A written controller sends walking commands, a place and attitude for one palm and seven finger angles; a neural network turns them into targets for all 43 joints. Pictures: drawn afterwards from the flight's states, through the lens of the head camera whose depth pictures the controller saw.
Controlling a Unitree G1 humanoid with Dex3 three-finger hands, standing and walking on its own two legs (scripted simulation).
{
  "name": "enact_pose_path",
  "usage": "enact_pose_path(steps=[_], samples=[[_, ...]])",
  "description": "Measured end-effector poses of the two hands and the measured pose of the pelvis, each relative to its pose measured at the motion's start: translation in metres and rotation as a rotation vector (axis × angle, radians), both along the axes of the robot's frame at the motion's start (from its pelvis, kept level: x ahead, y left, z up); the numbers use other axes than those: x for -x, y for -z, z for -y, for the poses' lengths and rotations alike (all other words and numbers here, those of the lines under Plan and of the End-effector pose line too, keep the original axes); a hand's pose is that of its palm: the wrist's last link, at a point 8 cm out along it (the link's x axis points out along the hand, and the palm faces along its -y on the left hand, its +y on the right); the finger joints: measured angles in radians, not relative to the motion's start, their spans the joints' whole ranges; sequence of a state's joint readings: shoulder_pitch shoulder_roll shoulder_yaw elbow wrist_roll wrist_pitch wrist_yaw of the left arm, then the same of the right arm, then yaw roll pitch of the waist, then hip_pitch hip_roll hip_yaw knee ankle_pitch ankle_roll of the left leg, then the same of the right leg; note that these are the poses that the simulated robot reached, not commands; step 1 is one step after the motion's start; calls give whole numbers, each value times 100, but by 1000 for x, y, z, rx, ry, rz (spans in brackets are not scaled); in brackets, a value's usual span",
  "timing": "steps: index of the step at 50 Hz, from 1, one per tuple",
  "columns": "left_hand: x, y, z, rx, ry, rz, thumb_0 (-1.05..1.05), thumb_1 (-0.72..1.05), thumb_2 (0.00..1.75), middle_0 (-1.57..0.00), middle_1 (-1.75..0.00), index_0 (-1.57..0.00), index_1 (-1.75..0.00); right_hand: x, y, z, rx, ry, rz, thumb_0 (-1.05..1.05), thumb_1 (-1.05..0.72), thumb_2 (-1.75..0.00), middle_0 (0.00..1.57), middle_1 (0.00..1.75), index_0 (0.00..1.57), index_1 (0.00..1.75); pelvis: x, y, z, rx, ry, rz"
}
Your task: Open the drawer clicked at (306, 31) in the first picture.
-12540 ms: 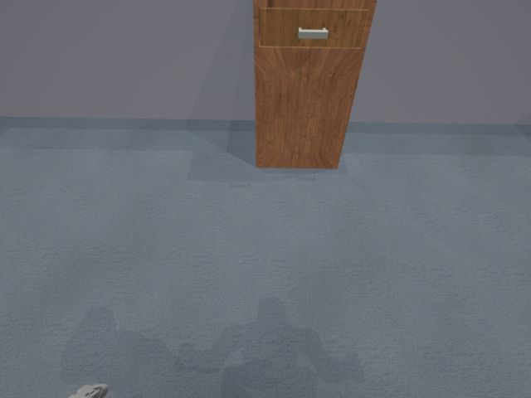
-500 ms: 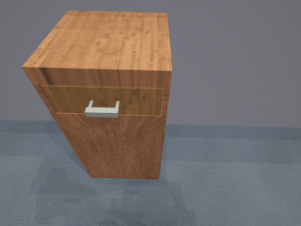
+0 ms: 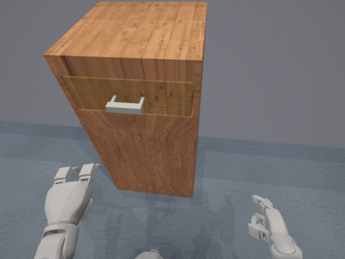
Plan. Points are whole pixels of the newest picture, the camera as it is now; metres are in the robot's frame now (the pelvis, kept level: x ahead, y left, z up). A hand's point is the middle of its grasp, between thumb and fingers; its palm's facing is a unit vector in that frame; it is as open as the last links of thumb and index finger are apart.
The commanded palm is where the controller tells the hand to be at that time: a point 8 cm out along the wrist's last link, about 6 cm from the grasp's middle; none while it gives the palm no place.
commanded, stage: raise the hand with hooked fingers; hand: left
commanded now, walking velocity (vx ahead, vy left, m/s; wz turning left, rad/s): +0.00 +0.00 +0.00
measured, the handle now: (126, 103) +0.54 +0.24 +0.03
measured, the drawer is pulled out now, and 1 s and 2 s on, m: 0.00 0.00 0.00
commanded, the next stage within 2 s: move the hooked fingers above the handle in 1.30 s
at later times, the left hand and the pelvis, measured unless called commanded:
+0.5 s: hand (86, 155) +0.31 +0.26 +0.07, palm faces +0.07 -0.11 -0.99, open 12.5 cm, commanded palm +0.28 +0.26 +0.14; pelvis +0.04 +0.03 +0.03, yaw -2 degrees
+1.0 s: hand (69, 119) +0.35 +0.29 +0.15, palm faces +0.06 -0.10 -0.99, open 13.8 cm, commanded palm +0.32 +0.29 +0.20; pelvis +0.03 +0.05 +0.04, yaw -1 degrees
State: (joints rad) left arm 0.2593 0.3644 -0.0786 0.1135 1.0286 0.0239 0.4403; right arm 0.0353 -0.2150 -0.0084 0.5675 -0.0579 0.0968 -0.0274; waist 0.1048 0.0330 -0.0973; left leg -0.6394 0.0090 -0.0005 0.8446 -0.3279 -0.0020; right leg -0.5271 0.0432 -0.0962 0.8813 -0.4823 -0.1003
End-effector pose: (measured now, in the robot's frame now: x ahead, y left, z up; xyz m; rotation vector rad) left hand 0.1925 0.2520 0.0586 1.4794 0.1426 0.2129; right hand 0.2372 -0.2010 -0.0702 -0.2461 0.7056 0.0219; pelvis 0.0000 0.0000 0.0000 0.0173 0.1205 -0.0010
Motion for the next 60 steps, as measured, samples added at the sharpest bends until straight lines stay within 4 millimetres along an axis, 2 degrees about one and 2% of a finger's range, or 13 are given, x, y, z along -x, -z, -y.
enact_pose_path(steps=[4,7,12,17,20,24,35,41,48,52,60], samples=[[-29,-19,4,20,15,-7,1,29,64,-27,-68,-27,-68,11,5,-6,-37,9,-47,1,-91,-90,20,30,21,30,-6,-8,2,-4,5,7],[-45,-28,12,39,53,-40,1,22,61,-27,-73,-27,-73,24,8,-3,-51,37,-94,1,-90,-90,20,30,21,30,-13,-14,1,-11,21,7],[-58,-37,18,48,118,-63,0,11,56,-28,-80,-28,-80,42,13,13,-29,98,-167,1,-90,-90,20,30,21,30,-24,-21,-5,-17,41,6],[-66,-47,8,33,122,-16,0,0,51,-29,-88,-29,-88,49,16,29,16,144,-218,1,-90,-90,20,30,21,30,-31,-23,-13,-14,40,0],[-74,-54,-1,23,100,11,0,-7,48,-29,-92,-30,-92,46,15,31,29,159,-225,1,-91,-90,20,30,20,30,-34,-23,-18,-10,35,2],[-88,-64,-8,27,89,26,0,-16,44,-30,-98,-30,-98,34,10,25,25,165,-204,1,-91,-90,20,30,20,30,-36,-25,-25,-5,31,11],[-119,-103,-19,21,122,43,0,-40,34,-32,-114,-32,-114,-1,-11,-23,-49,108,-123,1,-91,-90,20,30,20,30,-41,-33,-41,5,30,48],[-128,-120,-31,15,113,30,0,-46,31,-32,-118,-32,-118,-2,-14,-40,-63,77,-137,1,-91,-90,20,30,21,30,-39,-37,-47,11,21,66],[-136,-140,-40,4,139,26,0,-49,30,-32,-120,-32,-119,14,-10,-41,-51,81,-180,1,-91,-90,20,30,21,30,-33,-40,-52,16,13,81],[-134,-139,-42,18,150,1,0,-49,30,-32,-120,-32,-120,28,-8,-35,-46,97,-204,1,-91,-90,20,30,21,30,-30,-41,-54,18,18,82],[-117,-129,-35,18,214,6,0,-49,30,-32,-120,-32,-120,53,-4,-23,-18,119,-242,1,-91,-90,20,30,20,30,-22,-41,-54,20,19,84]])
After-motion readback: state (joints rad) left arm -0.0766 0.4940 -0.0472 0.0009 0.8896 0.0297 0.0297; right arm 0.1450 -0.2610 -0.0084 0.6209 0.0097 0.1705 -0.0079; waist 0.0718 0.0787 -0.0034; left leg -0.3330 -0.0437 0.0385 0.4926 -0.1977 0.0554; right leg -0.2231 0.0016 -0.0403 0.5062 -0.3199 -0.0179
